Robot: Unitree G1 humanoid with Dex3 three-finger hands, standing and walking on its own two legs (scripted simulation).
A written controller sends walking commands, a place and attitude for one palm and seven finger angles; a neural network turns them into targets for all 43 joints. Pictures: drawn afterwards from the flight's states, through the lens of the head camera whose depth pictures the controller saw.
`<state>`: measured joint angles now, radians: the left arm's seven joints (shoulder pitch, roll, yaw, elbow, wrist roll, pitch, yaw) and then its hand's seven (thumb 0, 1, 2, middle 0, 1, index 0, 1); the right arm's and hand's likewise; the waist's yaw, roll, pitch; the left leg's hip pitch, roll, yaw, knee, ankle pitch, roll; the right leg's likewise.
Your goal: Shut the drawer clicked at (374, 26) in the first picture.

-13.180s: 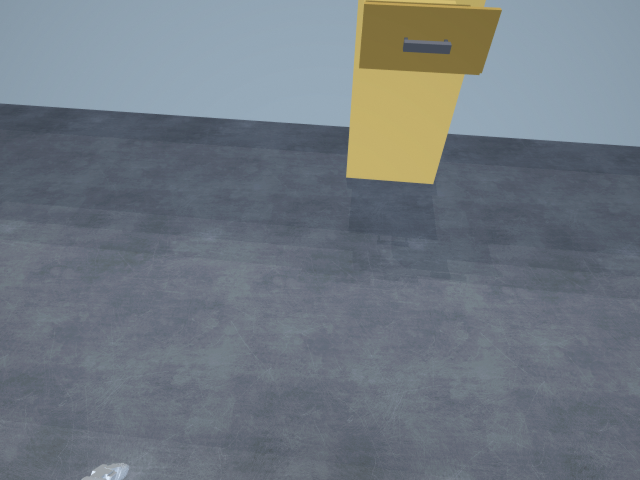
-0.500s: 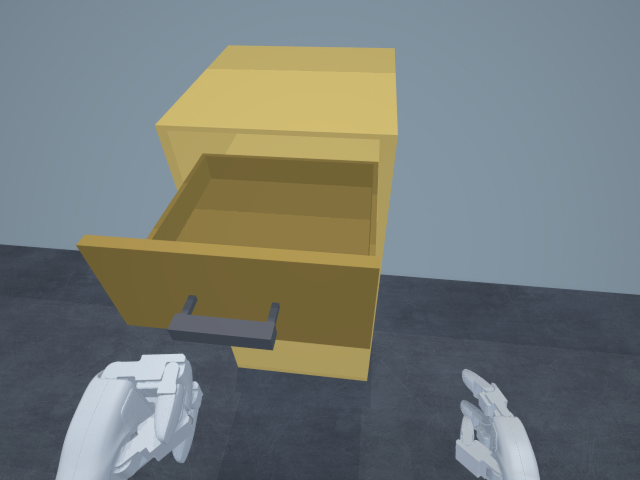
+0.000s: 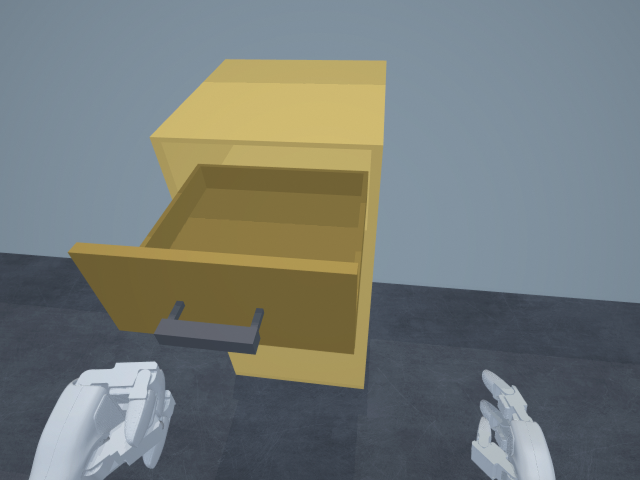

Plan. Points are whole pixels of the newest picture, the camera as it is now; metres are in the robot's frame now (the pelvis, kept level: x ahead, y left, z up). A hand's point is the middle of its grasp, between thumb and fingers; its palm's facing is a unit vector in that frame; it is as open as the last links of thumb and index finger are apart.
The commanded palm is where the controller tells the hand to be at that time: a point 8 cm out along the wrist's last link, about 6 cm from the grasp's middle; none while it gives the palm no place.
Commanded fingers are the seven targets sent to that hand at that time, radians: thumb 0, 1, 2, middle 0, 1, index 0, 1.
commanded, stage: bring the fist close to the handle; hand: left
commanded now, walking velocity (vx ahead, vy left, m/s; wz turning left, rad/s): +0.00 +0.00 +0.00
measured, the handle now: (213, 323) +0.31 +0.19 +0.04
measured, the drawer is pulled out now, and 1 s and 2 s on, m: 0.30 0.30 0.27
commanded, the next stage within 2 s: push the drawer shut in 1.36 s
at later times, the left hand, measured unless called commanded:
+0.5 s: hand (189, 405) +0.18 +0.16 +0.09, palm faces -0.04 -1.00 -0.04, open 3.3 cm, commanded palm +0.15 +0.21 +0.09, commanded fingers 0.00 0.90 0.90 -1.40 -1.60 -1.40 -1.60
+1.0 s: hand (220, 394) +0.21 +0.15 +0.04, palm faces -0.05 -1.00 -0.03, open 3.3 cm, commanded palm +0.19 +0.21 +0.04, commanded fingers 0.00 0.90 0.90 -1.40 -1.60 -1.40 -1.60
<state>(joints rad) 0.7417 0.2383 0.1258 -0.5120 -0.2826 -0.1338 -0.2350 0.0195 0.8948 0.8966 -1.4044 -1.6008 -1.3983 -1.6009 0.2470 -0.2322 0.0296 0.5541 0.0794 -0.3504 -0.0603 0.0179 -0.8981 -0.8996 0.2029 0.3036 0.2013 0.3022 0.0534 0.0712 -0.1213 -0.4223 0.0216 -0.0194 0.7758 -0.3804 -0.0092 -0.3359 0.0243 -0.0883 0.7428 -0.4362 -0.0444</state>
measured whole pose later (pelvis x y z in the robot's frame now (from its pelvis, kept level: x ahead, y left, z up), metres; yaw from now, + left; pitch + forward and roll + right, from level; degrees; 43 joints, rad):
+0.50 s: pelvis +0.00 +0.01 -0.01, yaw +0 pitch +5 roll -1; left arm 0.58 0.19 0.06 -0.31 -0.24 -0.22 -0.20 0.02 0.90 0.90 -1.40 -1.60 -1.40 -1.60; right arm 0.25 -0.24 0.02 0.56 0.04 -0.29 -0.04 0.02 -0.90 -0.90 0.20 0.30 0.20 0.30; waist 0.01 0.05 -0.09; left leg -0.53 0.00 -0.01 0.83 -0.39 0.01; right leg -0.45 0.00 -0.08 0.81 -0.45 -0.03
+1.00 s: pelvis +0.00 +0.02 -0.03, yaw -1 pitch +11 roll -1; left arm 0.47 0.16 -0.02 -0.19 -0.17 -0.31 -0.11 0.02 0.90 0.90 -1.40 -1.60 -1.40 -1.60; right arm 0.24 -0.23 0.02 0.49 0.02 -0.17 -0.01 0.02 -0.90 -0.90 0.20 0.30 0.20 0.30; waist -0.01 0.05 -0.12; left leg -0.73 0.00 0.00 0.99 -0.46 0.02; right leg -0.65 0.00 -0.07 0.97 -0.52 -0.02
